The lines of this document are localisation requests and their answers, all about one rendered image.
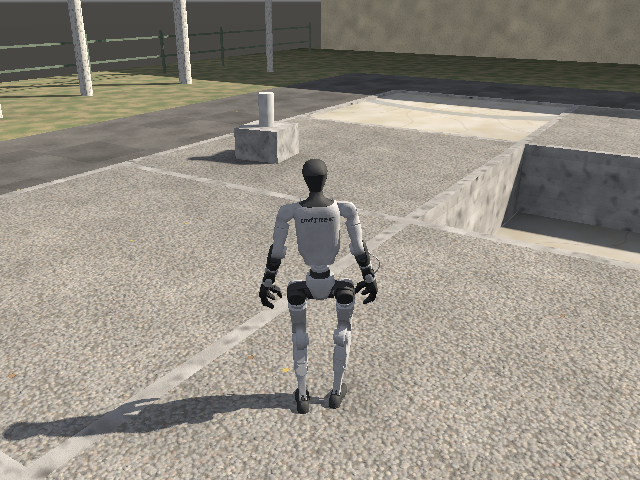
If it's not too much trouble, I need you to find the left robot upper arm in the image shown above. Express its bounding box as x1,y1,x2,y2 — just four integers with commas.
271,203,296,259

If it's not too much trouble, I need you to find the right robot forearm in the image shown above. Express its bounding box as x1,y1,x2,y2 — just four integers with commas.
355,240,375,283

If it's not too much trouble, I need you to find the robot left hand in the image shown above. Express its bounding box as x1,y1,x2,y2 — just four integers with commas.
259,284,282,309

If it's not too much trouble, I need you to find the robot left thigh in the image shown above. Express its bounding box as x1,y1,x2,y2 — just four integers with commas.
287,280,309,350

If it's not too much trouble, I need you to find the right robot upper arm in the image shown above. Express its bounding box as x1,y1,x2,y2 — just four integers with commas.
337,201,365,256

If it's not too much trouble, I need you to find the humanoid robot torso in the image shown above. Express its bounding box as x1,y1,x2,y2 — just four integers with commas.
294,197,341,300

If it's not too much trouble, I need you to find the robot right hand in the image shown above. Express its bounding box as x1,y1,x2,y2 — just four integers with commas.
355,279,378,304

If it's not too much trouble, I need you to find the left robot forearm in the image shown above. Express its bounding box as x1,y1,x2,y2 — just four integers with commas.
262,244,281,287

